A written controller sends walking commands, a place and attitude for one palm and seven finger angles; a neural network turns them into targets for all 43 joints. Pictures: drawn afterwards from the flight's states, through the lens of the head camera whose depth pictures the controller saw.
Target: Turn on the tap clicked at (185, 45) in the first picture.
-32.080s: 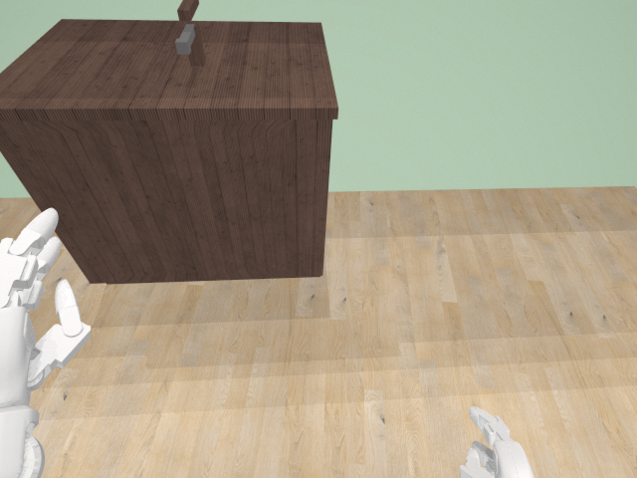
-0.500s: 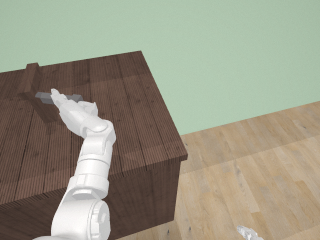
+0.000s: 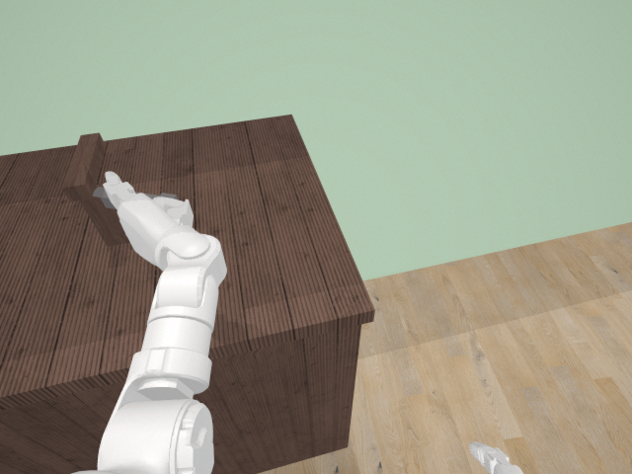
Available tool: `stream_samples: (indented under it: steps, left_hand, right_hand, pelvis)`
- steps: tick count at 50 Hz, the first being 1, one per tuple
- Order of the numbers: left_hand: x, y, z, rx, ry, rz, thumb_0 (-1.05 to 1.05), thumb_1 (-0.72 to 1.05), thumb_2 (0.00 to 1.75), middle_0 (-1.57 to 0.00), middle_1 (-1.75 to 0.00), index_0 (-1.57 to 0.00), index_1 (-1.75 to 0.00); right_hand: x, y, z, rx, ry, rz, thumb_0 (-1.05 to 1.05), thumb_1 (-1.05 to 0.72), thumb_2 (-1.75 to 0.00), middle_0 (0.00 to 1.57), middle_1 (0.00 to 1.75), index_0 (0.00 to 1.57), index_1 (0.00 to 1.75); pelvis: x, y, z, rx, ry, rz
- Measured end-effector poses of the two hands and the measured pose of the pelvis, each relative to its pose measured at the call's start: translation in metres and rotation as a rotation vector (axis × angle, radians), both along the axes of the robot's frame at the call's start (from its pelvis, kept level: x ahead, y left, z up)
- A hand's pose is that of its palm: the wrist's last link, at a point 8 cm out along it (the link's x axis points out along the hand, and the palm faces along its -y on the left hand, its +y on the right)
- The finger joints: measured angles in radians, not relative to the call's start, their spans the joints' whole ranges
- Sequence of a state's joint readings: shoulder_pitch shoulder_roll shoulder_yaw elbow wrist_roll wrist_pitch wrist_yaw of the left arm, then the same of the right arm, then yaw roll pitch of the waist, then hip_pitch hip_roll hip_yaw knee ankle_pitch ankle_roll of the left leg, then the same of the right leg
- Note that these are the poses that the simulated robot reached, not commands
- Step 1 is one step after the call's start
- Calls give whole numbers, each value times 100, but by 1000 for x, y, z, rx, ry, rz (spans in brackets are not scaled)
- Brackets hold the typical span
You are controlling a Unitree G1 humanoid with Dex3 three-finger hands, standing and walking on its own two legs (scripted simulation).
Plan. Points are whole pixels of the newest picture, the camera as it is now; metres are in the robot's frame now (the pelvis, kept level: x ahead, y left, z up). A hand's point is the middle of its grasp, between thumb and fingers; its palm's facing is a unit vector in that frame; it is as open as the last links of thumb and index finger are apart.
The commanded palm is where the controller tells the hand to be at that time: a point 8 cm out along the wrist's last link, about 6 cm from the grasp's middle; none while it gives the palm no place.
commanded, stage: lift the hand up off the lever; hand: left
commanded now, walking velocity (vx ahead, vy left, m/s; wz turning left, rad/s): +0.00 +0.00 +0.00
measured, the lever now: (167, 206) +0.45 +0.26 +0.11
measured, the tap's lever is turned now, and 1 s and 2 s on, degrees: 63 63 63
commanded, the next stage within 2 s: draw the hand back beside the body in 1.34 s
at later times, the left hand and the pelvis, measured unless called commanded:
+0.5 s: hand (183, 197) +0.41 +0.20 +0.16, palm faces +0.78 -0.62 -0.06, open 7.8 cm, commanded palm +0.35 +0.22 +0.17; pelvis +0.00 +0.01 +0.00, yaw -1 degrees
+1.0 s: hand (176, 193) +0.39 +0.20 +0.19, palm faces +0.77 -0.63 -0.04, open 7.8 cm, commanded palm +0.34 +0.22 +0.19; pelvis +0.00 +0.00 +0.01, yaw +0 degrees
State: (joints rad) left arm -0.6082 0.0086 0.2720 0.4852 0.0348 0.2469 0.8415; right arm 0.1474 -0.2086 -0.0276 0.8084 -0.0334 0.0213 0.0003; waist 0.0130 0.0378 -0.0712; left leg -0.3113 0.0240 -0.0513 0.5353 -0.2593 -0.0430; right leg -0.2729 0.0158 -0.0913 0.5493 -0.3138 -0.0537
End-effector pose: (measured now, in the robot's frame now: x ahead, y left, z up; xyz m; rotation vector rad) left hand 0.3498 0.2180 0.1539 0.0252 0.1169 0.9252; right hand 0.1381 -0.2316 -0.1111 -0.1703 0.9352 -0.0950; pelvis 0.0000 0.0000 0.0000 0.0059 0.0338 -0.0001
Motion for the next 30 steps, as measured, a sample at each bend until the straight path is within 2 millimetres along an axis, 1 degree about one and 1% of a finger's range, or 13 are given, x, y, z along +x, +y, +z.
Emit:
stream_samples:
  steps: [9, 16, 26, 30]
  left_hand:
    - [-3, 1, 5, -5, -11, -3, 2, 90, 90, -15, -15, -15, -15]
    - [-1, 4, 10, -2, -12, -3, 2, 90, 90, -15, -15, -15, -15]
    - [7, 3, 14, -11, -4, -18, 2, 90, 90, -15, -15, -15, -15]
    - [7, 3, 18, -9, -23, -23, 2, 90, 90, -15, -15, -15, -15]
  right_hand:
    - [2, 0, 4, -2, -22, -5, 1, -91, -90, 20, 30, 20, 30]
    - [4, 4, 5, -1, -25, 0, 1, -91, -90, 20, 30, 20, 30]
    - [9, 9, 5, 7, -17, 3, 1, -91, -90, 20, 30, 20, 30]
    - [14, 11, 6, 15, -22, 2, 1, -91, -90, 20, 30, 20, 30]
  pelvis:
    - [-2, 1, 1, 0, -8, -5]
    - [-2, 3, 2, -2, -12, -6]
    - [3, 6, 4, -1, -11, -10]
    - [7, 6, 4, 1, -13, -16]
